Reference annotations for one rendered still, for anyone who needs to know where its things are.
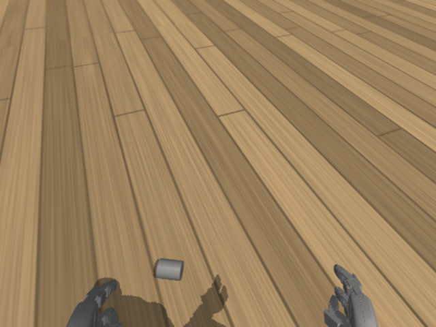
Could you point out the left robot hand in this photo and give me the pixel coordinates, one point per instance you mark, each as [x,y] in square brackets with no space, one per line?
[86,313]

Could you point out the can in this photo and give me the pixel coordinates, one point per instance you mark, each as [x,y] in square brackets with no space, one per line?
[170,269]

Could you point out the right robot hand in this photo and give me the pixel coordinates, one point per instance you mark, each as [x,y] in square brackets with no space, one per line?
[357,307]

